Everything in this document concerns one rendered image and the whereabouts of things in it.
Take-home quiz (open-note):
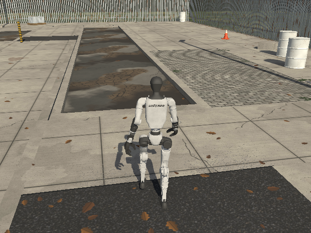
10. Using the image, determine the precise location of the robot head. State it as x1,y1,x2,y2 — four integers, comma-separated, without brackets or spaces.
148,76,165,100

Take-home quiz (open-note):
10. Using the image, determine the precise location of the robot right upper arm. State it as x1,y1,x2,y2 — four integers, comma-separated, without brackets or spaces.
166,98,178,123

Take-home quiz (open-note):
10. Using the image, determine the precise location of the robot right forearm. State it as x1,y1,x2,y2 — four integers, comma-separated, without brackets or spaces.
172,117,178,131

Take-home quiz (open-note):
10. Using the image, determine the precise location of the right robot hand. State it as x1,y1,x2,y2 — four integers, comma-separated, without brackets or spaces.
166,128,178,136

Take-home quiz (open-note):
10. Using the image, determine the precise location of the robot left upper arm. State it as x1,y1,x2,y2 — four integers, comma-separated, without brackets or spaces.
134,97,146,125

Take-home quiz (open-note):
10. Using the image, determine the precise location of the left robot hand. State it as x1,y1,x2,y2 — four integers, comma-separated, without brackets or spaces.
124,141,136,156

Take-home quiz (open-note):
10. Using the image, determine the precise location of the right robot shin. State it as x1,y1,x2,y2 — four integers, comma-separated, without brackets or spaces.
160,167,169,202

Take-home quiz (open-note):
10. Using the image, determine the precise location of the robot left forearm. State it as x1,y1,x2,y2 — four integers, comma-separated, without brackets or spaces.
126,118,138,143

